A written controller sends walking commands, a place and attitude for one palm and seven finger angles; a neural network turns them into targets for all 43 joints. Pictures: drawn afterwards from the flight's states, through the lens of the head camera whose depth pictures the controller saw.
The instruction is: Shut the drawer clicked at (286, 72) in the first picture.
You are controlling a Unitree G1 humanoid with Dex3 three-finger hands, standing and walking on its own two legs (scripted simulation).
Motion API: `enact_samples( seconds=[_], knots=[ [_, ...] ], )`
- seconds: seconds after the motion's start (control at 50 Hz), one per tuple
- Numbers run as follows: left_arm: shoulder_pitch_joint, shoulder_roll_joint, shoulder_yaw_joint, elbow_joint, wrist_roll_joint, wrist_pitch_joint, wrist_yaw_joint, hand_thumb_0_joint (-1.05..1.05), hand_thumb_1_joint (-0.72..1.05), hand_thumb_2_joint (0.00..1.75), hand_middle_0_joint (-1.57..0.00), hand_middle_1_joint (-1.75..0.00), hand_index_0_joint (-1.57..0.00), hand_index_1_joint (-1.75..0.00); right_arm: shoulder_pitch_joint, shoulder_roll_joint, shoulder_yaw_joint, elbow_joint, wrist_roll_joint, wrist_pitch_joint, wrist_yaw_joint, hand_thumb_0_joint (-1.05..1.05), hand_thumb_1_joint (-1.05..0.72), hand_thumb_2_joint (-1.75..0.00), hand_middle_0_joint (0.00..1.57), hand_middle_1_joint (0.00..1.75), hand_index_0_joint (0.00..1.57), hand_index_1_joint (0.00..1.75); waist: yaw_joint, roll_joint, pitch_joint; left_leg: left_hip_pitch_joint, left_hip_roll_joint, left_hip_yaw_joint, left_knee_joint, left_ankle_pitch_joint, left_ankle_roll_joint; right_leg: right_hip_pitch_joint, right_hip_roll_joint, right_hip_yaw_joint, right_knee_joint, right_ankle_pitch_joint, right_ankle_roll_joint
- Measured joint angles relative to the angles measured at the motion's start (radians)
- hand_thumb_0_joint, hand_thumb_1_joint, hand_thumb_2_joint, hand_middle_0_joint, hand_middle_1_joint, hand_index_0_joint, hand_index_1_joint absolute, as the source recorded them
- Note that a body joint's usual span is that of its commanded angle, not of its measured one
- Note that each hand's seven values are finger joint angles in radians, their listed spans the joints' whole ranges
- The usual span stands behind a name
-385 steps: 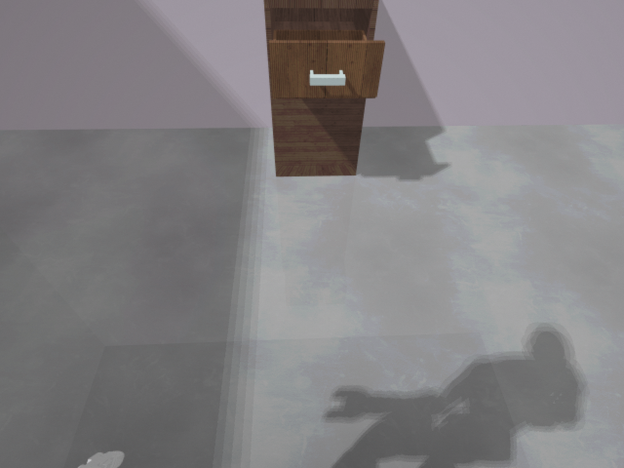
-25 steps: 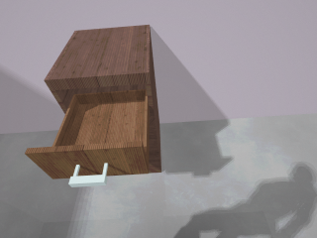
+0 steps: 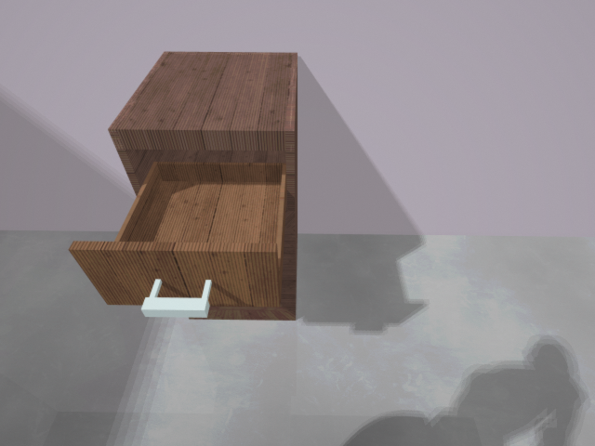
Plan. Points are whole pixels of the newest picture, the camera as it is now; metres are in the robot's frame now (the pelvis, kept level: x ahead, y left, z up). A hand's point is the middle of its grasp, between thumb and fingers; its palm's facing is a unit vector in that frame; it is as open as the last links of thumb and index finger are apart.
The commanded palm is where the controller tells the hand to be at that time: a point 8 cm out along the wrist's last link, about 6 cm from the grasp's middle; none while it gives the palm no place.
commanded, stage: come to a stop and stand still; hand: left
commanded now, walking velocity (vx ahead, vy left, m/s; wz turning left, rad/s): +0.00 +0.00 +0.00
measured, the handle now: (179, 296) +0.38 +0.25 -0.09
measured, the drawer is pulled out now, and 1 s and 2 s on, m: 0.30 0.30 0.30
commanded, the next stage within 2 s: none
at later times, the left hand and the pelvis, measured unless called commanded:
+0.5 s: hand out of the picture -0.06 +0.16 -0.18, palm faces +0.09 -0.98 -0.18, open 7.4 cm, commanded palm none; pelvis -0.07 -0.01 +0.00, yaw -1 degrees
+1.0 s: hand out of the picture -0.19 +0.13 -0.18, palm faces +0.19 -0.97 -0.13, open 7.4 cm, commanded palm none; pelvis -0.12 -0.01 +0.00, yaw +3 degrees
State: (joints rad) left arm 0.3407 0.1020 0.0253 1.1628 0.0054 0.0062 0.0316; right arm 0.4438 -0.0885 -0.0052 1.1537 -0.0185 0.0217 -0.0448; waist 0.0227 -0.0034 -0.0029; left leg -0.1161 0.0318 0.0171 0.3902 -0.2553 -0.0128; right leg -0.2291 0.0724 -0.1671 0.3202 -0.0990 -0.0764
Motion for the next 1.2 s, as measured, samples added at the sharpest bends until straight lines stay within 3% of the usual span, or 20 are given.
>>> enact_samples(
  seconds=[0.14, 0.26, 0.36, 0.42, 0.46, 0.48, 0.5, 0.54, 0.58, 0.62, 0.64, 0.66, 0.72, 0.82, 0.88, 0.92, 0.98, 1.04, 1.1, 1.2],
  knots=[
    [0.016, 0.002, 0.01, 0.0, 0.002, 0.008, 0.002, 0.0, 0.91, 0.9, -0.2, -0.3, -0.2, -0.3, 0.012, 0.023, -0.002, -0.023, -0.003, -0.007, 0.001, 0.0, -0.91, -0.89, 0.2, 0.3, 0.19, 0.3, -0.013, -0.011, -0.012, -0.036, -0.01, -0.007, 0.013, -0.016, 0.018, -0.029, 0.004, 0.019, -0.006, -0.002, 0.017],
    [0.005, 0.004, 0.01, -0.016, 0.003, -0.004, 0.001, 0.0, 0.91, 0.9, -0.2, -0.3, -0.2, -0.3, 0.024, 0.028, -0.002, -0.022, -0.002, -0.011, 0.0, 0.0, -0.91, -0.89, 0.2, 0.3, 0.2, 0.3, -0.01, -0.01, -0.01, -0.05, -0.025, -0.014, 0.023, -0.004, 0.01, -0.049, -0.003, 0.032, 0.018, 0.008, 0.014],
    [-0.003, 0.006, 0.015, -0.025, 0.005, -0.003, 0.004, 0.0, 0.91, 0.9, -0.2, -0.3, -0.2, -0.3, 0.02, 0.024, -0.007, -0.026, -0.001, -0.004, 0.003, 0.0, -0.91, -0.89, 0.2, 0.3, 0.2, 0.3, -0.013, -0.006, -0.017, -0.07, -0.025, -0.016, 0.052, -0.038, 0.027, -0.056, 0.0, 0.037, 0.019, -0.003, 0.014],
    [-0.014, 0.013, 0.029, -0.029, 0.004, 0.01, 0.003, 0.0, 0.91, 0.9, -0.2, -0.3, -0.2, -0.3, 0.017, 0.024, -0.015, -0.034, -0.001, -0.005, 0.003, 0.0, -0.91, -0.89, 0.2, 0.3, 0.2, 0.3, -0.023, -0.017, -0.019, -0.087, -0.019, -0.011, 0.068, -0.07, 0.045, -0.055, 0.003, 0.034, -0.006, 0.006, 0.04],
    [-0.024, 0.023, 0.043, -0.031, 0.002, 0.025, -0.001, 0.0, 0.91, 0.9, -0.2, -0.3, -0.2, -0.3, 0.021, 0.024, -0.023, -0.038, -0.003, -0.01, 0.002, 0.0, -0.91, -0.89, 0.2, 0.3, 0.2, 0.3, -0.035, -0.032, -0.021, -0.087, -0.013, -0.006, 0.055, -0.067, 0.054, -0.058, 0.004, 0.035, -0.016, 0.003, 0.089],
    [-0.03, 0.028, 0.049, -0.033, 0.0, 0.036, -0.004, 0.0, 0.91, 0.9, -0.2, -0.3, -0.2, -0.3, 0.027, 0.021, -0.028, -0.042, -0.005, -0.015, -0.001, 0.0, -0.91, -0.89, 0.2, 0.3, 0.2, 0.3, -0.042, -0.037, -0.023, -0.085, -0.01, -0.003, 0.037, -0.049, 0.057, -0.08, 0.005, 0.04, 0.02, -0.053, 0.129],
    [-0.04, 0.029, 0.05, -0.037, -0.004, 0.047, -0.003, 0.0, 0.91, 0.9, -0.2, -0.3, -0.2, -0.3, 0.033, 0.015, -0.033, -0.049, -0.006, -0.016, -0.006, -0.01, -0.91, -0.89, 0.2, 0.3, 0.2, 0.3, -0.049, -0.03, -0.021, -0.09, -0.001, -0.004, 0.031, -0.029, 0.053, -0.132, 0.01, 0.047, 0.147, -0.132, 0.143],
    [-0.06, 0.028, 0.051, -0.057, 0.003, 0.061, 0.004, 0.01, 0.92, 0.9, -0.2, -0.3, -0.2, -0.3, 0.041, -0.001, -0.041, -0.05, 0.0, -0.005, -0.018, -0.01, -0.91, -0.89, 0.2, 0.3, 0.2, 0.3, -0.058, 0.005, -0.011, -0.118, 0.017, -0.023, 0.039, 0.051, 0.036, -0.234, 0.013, 0.1, 0.536, -0.227, 0.102],
    [-0.058, 0.027, 0.053, -0.1, 0.011, 0.047, -0.002, 0.01, 0.92, 0.9, -0.2, -0.3, -0.2, -0.3, 0.031, -0.02, -0.04, -0.025, -0.006, 0.018, -0.015, 0.0, -0.91, -0.89, 0.2, 0.3, 0.2, 0.3, -0.04, 0.039, -0.01, -0.16, 0.025, -0.046, 0.065, 0.126, 0.0, -0.225, -0.016, 0.15, 0.712, -0.29, 0.09],
    [-0.031, 0.035, 0.046, -0.13, 0.012, 0.014, -0.002, 0.01, 0.92, 0.9, -0.2, -0.3, -0.2, -0.3, -0.001, -0.039, -0.037, -0.002, -0.015, 0.036, -0.005, 0.0, -0.91, -0.89, 0.2, 0.3, 0.2, 0.3, -0.002, 0.046, -0.02, -0.204, 0.021, -0.052, 0.116, 0.107, -0.038, -0.117, -0.068, 0.176, 0.554, -0.308, 0.099],
    [-0.011, 0.046, 0.041, -0.138, 0.01, -0.003, 0.002, 0.0, 0.92, 0.9, -0.2, -0.3, -0.2, -0.3, -0.022, -0.045, -0.037, -0.003, -0.013, 0.039, -0.001, 0.0, -0.91, -0.89, 0.2, 0.3, 0.2, 0.3, 0.013, 0.03, -0.022, -0.235, 0.013, -0.043, 0.158, 0.087, -0.043, -0.052, -0.096, 0.189, 0.41, -0.292, 0.109],
    [-0.001, 0.05, 0.036, -0.128, 0.009, -0.013, 0.011, 0.0, 0.92, 0.9, -0.2, -0.3, -0.2, -0.3, -0.051, -0.056, -0.041, -0.01, -0.008, 0.039, 0.0, 0.0, -0.91, -0.89, 0.2, 0.3, 0.2, 0.3, 0.021, 0.032, -0.014, -0.27, 0.016, -0.046, 0.215, 0.055, -0.043, -0.032, -0.094, 0.192, 0.35, -0.316, 0.107],
    [0.025, 0.022, 0.007, -0.069, 0.013, 0.012, 0.01, 0.0, 0.92, 0.9, -0.2, -0.3, -0.2, -0.3, -0.116, -0.1, -0.06, -0.051, -0.002, 0.042, 0.006, 0.0, -0.91, -0.89, 0.2, 0.3, 0.2, 0.3, -0.003, 0.085, 0.001, -0.309, 0.007, -0.084, 0.342, -0.084, -0.012, -0.027, -0.063, 0.149, 0.352, -0.279, 0.066],
    [0.1, -0.014, -0.002, -0.02, 0.016, 0.01, -0.001, 0.0, 0.91, 0.9, -0.2, -0.3, -0.2, -0.3, -0.185, -0.129, -0.071, -0.109, -0.005, 0.021, 0.033, 0.0, -0.91, -0.89, 0.2, 0.3, 0.19, 0.3, 0.007, 0.048, -0.042, -0.296, -0.031, -0.019, 0.493, -0.049, 0.001, 0.001, -0.069, 0.178, 0.175, -0.154, 0.059],
    [0.102, -0.018, 0.001, -0.022, 0.02, -0.001, -0.007, 0.01, 0.91, 0.9, -0.2, -0.3, -0.2, -0.3, -0.196, -0.127, -0.071, -0.134, -0.003, -0.003, 0.036, 0.0, -0.91, -0.89, 0.2, 0.3, 0.19, 0.3, 0.017, 0.02, -0.041, -0.222, -0.036, 0.012, 0.406, -0.068, 0.004, 0.008, -0.073, 0.184, 0.086, -0.098, 0.058],
    [0.093, -0.015, 0.005, -0.033, 0.022, -0.011, -0.009, 0.01, 0.91, 0.9, -0.2, -0.3, -0.2, -0.3, -0.197, -0.122, -0.067, -0.138, 0.0, -0.013, 0.034, 0.0, -0.91, -0.9, 0.2, 0.3, 0.19, 0.3, 0.033, 0.008, -0.033, -0.153, -0.038, 0.018, 0.28, -0.101, 0.01, 0.005, -0.073, 0.182, 0.054, -0.076, 0.061],
    [0.077, -0.01, 0.009, -0.045, 0.016, -0.018, -0.008, 0.0, 0.91, 0.9, -0.2, -0.3, -0.2, -0.3, -0.194, -0.114, -0.05, -0.131, 0.003, -0.035, 0.022, 0.0, -0.91, -0.9, 0.2, 0.3, 0.19, 0.3, 0.047, 0.012, -0.017, -0.03, -0.031, 0.001, 0.032, -0.052, 0.027, -0.023, -0.058, 0.169, 0.075, -0.081, 0.08],
    [0.049, 0.014, 0.01, -0.03, 0.012, -0.011, -0.007, 0.0, 0.91, 0.9, -0.2, -0.3, -0.2, -0.3, -0.196, -0.069, -0.031, -0.108, 0.002, -0.042, 0.009, 0.0, -0.91, -0.9, 0.2, 0.3, 0.19, 0.3, 0.04, -0.038, 0.006, -0.006, -0.067, 0.006, 0.002, -0.052, 0.058, -0.049, -0.087, 0.175, 0.165, -0.154, 0.077],
    [0.022, 0.024, 0.004, -0.014, 0.016, 0.005, -0.003, 0.0, 0.91, 0.9, -0.2, -0.3, -0.2, -0.3, -0.176, -0.046, -0.021, -0.091, -0.001, -0.043, -0.016, 0.0, -0.93, -0.89, 0.2, 0.3, 0.2, 0.3, 0.022, -0.039, 0.014, 0.03, -0.076, 0.01, -0.022, -0.042, 0.073, -0.079, -0.095, 0.163, 0.306, -0.254, 0.082],
    [-0.049, 0.044, 0.008, -0.022, 0.011, 0.009, 0.0, 0.0, 0.91, 0.9, -0.2, -0.3, -0.2, -0.3, -0.137, -0.025, -0.003, -0.058, -0.002, -0.038, -0.019, 0.0, -0.94, -0.89, 0.2, 0.3, 0.2, 0.3, 0.001, -0.033, 0.038, 0.068, -0.099, 0.013, -0.035, -0.048, 0.083, -0.087, -0.119, 0.149, 0.355, -0.253, 0.089]
  ],
)
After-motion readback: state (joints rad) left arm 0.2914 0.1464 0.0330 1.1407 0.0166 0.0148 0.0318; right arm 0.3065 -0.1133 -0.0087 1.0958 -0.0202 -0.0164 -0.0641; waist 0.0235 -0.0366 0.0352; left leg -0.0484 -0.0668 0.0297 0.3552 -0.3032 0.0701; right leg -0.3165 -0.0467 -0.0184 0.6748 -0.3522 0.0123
